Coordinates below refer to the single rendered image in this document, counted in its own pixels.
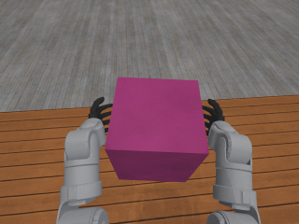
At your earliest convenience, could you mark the carton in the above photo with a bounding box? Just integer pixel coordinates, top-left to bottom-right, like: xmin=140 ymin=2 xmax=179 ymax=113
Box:
xmin=105 ymin=77 xmax=209 ymax=182

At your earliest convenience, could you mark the right robot forearm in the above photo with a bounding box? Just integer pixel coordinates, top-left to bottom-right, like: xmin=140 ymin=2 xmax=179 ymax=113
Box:
xmin=207 ymin=120 xmax=262 ymax=224

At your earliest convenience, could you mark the robot right hand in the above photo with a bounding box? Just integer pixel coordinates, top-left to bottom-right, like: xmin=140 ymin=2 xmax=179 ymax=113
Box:
xmin=202 ymin=99 xmax=225 ymax=136

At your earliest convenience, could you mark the robot right upper arm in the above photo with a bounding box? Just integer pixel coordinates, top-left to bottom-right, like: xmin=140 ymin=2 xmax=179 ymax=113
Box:
xmin=206 ymin=210 xmax=258 ymax=224

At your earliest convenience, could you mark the robot left upper arm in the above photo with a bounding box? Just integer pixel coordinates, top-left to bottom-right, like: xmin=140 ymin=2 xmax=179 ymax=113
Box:
xmin=58 ymin=206 xmax=109 ymax=224

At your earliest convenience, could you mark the robot left hand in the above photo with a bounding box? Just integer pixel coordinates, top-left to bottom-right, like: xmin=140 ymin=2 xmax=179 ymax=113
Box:
xmin=88 ymin=97 xmax=113 ymax=133

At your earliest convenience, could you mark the left robot forearm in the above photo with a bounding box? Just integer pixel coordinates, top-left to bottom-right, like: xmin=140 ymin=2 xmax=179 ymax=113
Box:
xmin=56 ymin=118 xmax=107 ymax=224

